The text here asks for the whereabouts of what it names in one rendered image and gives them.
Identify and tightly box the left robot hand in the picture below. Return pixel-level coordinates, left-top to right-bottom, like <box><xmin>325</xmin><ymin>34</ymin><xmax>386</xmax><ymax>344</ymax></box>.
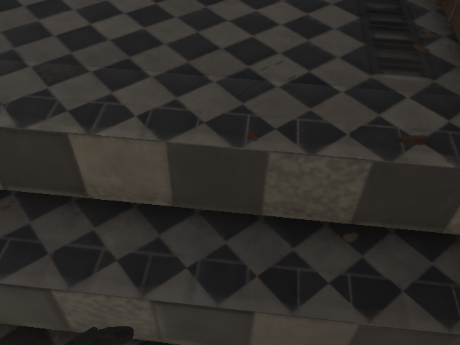
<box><xmin>72</xmin><ymin>326</ymin><xmax>134</xmax><ymax>345</ymax></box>

